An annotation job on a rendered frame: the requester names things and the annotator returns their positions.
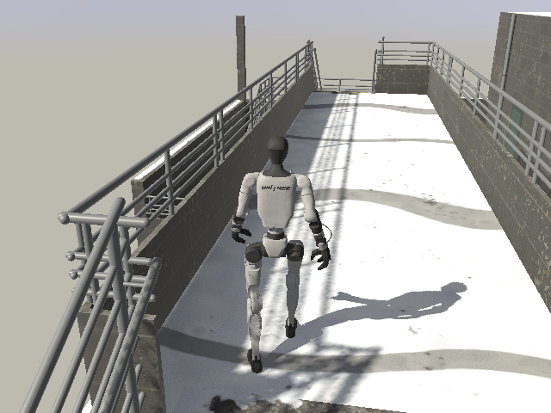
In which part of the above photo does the robot left forearm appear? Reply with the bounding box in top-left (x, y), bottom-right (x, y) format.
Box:
top-left (232, 205), bottom-right (245, 232)

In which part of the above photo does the robot left upper arm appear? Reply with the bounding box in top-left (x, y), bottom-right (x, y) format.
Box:
top-left (236, 172), bottom-right (259, 219)

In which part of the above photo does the left robot hand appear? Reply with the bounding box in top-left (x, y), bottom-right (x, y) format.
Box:
top-left (232, 228), bottom-right (251, 243)

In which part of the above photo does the left robot shin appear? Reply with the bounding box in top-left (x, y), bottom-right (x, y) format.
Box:
top-left (247, 298), bottom-right (262, 361)

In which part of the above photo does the robot right upper arm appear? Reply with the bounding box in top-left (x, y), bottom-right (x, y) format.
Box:
top-left (294, 174), bottom-right (318, 223)

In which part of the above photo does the left robot thigh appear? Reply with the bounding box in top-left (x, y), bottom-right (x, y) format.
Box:
top-left (245, 241), bottom-right (263, 313)

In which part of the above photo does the right robot hand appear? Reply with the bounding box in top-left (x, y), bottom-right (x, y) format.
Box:
top-left (311, 247), bottom-right (331, 270)

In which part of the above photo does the robot right forearm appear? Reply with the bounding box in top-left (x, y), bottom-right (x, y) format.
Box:
top-left (309, 209), bottom-right (328, 250)

